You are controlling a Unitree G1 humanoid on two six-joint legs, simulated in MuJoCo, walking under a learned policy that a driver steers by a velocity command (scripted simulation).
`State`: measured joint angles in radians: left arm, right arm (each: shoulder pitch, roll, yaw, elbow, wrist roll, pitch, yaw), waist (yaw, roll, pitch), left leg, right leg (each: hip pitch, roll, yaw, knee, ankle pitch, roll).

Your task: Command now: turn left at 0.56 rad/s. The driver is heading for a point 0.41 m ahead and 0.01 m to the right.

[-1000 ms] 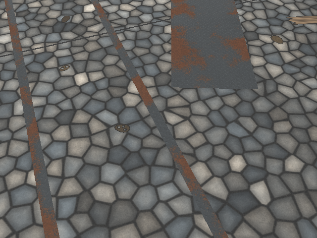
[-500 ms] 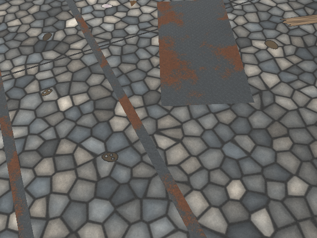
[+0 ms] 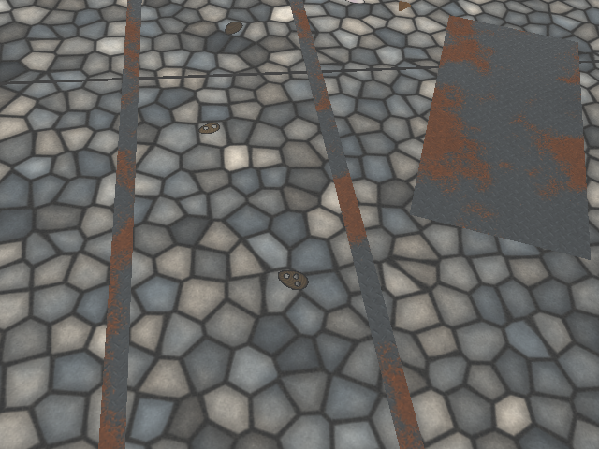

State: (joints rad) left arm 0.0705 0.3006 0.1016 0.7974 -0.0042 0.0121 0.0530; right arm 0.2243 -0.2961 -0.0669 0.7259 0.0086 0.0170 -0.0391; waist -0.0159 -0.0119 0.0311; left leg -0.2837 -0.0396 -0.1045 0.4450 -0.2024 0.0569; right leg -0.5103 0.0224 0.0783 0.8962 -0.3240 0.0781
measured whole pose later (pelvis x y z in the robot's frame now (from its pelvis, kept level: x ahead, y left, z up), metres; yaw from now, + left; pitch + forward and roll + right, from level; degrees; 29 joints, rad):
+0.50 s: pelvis +0.01 -0.03 -0.01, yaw +12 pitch +1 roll +0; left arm 0.15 0.26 0.05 0.83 0.00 0.01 0.02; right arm 0.18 -0.30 -0.06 0.68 0.01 0.05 -0.02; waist 0.02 0.02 0.05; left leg -0.31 0.00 -0.06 0.66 -0.37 -0.08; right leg -0.23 -0.02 0.02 0.46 -0.25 0.00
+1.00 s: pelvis +0.13 -0.04 -0.01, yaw +13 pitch +1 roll +1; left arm 0.25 0.29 0.04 0.86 0.00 -0.09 -0.04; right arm 0.34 -0.30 -0.06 0.73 0.03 -0.05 -0.01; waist 0.00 0.04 -0.01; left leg -0.39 0.02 -0.05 1.06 -0.39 0.03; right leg -0.26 0.02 -0.04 0.51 -0.28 -0.06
